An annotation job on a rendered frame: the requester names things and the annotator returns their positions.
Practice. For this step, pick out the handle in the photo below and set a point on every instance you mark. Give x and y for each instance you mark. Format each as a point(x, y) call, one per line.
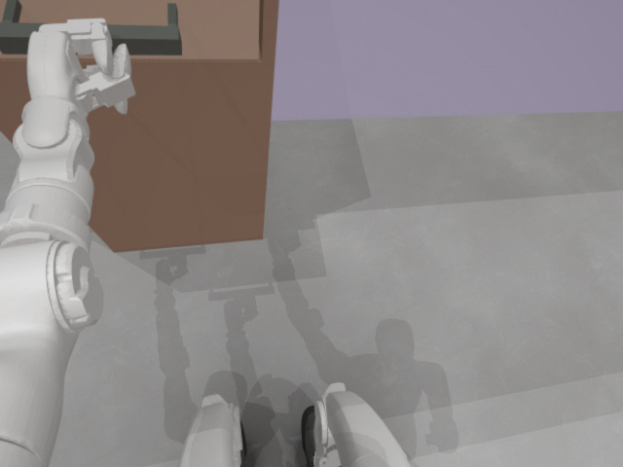
point(140, 39)

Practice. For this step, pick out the robot right shin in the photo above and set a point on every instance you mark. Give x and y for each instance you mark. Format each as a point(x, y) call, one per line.
point(326, 457)

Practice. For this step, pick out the cabinet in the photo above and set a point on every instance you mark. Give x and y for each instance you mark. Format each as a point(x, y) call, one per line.
point(188, 163)

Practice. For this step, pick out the robot left forearm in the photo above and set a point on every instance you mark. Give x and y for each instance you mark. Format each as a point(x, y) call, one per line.
point(51, 197)

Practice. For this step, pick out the drawer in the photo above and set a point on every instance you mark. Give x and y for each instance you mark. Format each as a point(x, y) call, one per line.
point(209, 29)

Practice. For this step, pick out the left robot thigh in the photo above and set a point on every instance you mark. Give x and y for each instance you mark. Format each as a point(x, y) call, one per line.
point(214, 436)

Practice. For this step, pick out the robot left hand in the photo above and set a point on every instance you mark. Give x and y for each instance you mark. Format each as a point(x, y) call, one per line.
point(54, 70)

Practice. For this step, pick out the left robot upper arm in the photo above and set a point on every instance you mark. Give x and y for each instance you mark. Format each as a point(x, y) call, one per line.
point(49, 293)

